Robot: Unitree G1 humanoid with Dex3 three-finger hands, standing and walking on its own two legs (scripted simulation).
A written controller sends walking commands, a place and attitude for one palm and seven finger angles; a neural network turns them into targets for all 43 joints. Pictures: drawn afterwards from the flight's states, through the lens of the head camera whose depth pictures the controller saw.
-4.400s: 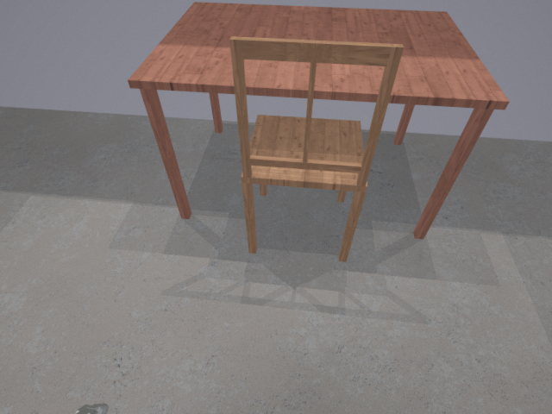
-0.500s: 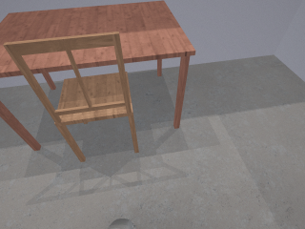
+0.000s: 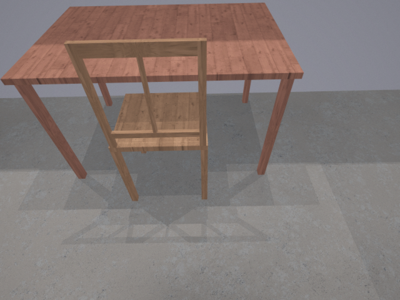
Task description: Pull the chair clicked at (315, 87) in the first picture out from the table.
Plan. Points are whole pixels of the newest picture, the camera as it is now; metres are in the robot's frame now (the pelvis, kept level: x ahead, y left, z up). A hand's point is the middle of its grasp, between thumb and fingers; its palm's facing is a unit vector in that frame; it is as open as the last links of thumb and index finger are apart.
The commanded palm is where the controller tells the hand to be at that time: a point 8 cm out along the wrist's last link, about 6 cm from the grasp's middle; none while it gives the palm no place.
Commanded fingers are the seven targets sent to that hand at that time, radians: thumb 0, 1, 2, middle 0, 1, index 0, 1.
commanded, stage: take the last steps up to it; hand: left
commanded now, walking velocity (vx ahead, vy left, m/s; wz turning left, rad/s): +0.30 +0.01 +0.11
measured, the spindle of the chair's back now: (148, 98) +0.76 +0.24 -0.05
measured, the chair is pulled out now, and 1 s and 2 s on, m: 0.00 0.00 0.00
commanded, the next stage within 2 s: come to a stop and stand still in 0.86 s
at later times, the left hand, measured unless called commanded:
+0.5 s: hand out of the picture +0.00 +0.19 -0.18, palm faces +0.17 -0.98 -0.11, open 7.4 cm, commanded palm none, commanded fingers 0.00 0.90 0.90 -0.20 -0.30 -0.20 -0.30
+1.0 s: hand (134, 208) +0.38 +0.22 -0.16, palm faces +0.03 -0.98 -0.20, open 7.4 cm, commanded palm none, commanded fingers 0.00 0.90 0.90 -0.20 -0.30 -0.20 -0.30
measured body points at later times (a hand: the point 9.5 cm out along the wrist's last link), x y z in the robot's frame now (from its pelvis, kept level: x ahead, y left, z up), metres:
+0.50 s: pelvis +0.12 +0.06 -0.01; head +0.14 +0.08 +0.44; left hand -0.01 +0.25 -0.17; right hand +0.21 -0.17 -0.15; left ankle +0.16 +0.17 -0.73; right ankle +0.01 -0.09 -0.70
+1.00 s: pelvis +0.28 +0.04 +0.00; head +0.30 +0.03 +0.45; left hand +0.37 +0.27 -0.14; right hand +0.24 -0.18 -0.17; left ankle +0.19 +0.16 -0.67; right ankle +0.33 -0.06 -0.73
